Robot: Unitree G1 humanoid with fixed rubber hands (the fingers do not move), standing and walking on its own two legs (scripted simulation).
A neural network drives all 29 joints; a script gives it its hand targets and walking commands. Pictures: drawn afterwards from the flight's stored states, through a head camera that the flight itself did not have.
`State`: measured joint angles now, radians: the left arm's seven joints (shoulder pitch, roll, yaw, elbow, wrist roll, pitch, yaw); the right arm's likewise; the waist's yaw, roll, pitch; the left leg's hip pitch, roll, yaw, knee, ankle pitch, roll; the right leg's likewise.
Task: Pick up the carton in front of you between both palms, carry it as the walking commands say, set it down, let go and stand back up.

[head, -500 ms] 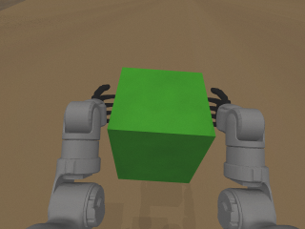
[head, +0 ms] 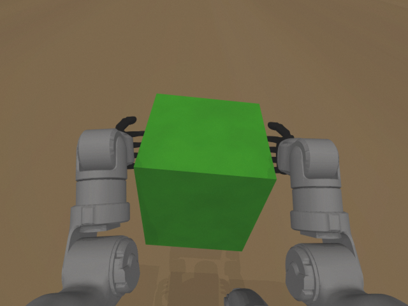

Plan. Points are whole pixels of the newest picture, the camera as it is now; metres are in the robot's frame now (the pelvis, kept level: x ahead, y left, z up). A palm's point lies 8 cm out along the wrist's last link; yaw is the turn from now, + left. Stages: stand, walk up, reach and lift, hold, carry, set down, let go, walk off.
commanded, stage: carry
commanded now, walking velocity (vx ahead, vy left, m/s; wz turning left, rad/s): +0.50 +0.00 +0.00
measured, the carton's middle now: (201, 175) +0.37 -0.02 +0.04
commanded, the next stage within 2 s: none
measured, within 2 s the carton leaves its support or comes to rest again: neither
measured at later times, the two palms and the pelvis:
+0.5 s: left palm (125, 91) +0.59 +0.14 +0.09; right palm (243, 82) +0.62 -0.16 +0.09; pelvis +0.34 -0.03 +0.02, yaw +3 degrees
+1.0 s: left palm (124, 31) +0.92 +0.17 +0.09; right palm (216, 31) +0.90 -0.13 +0.09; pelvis +0.64 +0.04 +0.02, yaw -1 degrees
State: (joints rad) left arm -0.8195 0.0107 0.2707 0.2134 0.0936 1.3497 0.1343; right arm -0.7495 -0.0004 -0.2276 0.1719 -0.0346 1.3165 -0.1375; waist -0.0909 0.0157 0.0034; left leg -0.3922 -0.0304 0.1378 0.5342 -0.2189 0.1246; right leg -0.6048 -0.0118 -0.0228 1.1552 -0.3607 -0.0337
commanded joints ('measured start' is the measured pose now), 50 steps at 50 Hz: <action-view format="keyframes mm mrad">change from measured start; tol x16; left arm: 1 -437 -1190 -530 -54 -339 -98 -232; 17 165 -1143 -828 -481 -348 -171 -282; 35 140 -949 -850 -563 -388 -100 -309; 50 220 -1111 -901 -596 -360 -180 -286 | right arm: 1 -639 1273 564 -99 444 -64 294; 17 64 1102 785 -468 275 -121 307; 50 135 1077 847 -555 367 -142 333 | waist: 1 46 73 -493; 12 66 180 -457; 16 127 -281 -590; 19 111 -49 -467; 30 102 -197 -207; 33 67 -72 -254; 35 35 346 -355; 39 59 83 -355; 50 64 138 -289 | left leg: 1 592 304 -313 -237 437 31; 12 667 201 -16 2 1046 -74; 14 187 138 5 342 662 -139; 16 -349 -30 -82 749 -318 -141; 17 -381 28 -145 788 -305 -113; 25 -121 76 12 93 18 -137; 32 197 43 91 -50 87 -111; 36 559 457 -660 -305 -50 113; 50 405 296 -86 -370 130 -7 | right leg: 1 -126 -60 -29 -288 132 39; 10 14 35 -184 -693 262 32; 13 513 23 -181 -829 376 -20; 16 1126 -399 441 -754 952 -304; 21 786 -301 131 -926 456 -119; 30 502 -220 -86 -911 264 -42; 33 359 -140 -176 -594 325 13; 35 2 42 -150 -50 -114 90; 37 -106 -45 -3 105 -181 46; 50 67 -61 -138 -594 244 41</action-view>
